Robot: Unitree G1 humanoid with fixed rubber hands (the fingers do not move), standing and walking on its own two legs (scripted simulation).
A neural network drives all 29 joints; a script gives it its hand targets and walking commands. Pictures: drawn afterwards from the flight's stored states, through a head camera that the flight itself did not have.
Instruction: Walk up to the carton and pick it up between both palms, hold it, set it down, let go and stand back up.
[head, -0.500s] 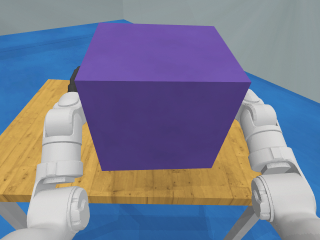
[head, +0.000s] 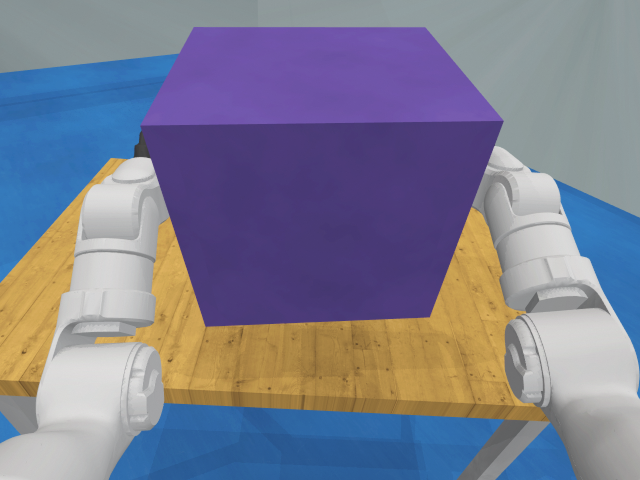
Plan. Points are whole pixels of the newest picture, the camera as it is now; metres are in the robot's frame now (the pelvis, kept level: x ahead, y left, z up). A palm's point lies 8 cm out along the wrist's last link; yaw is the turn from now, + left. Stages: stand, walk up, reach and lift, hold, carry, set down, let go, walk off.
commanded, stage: reach and lift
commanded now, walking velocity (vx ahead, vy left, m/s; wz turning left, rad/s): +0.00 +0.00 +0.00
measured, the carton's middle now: (315, 176) +0.41 +0.01 +0.23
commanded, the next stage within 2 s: hold in 0.58 s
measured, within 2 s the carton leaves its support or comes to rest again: neither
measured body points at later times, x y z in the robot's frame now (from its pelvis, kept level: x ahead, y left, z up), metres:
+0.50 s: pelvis +0.00 +0.00 +0.00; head -0.07 +0.00 +0.44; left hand +0.39 +0.19 +0.25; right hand +0.40 -0.19 +0.27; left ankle +0.03 +0.10 -0.75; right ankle +0.02 -0.11 -0.75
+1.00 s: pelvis +0.00 -0.01 +0.00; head -0.09 +0.01 +0.44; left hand +0.38 +0.19 +0.27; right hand +0.39 -0.19 +0.30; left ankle +0.03 +0.10 -0.75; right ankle +0.02 -0.11 -0.75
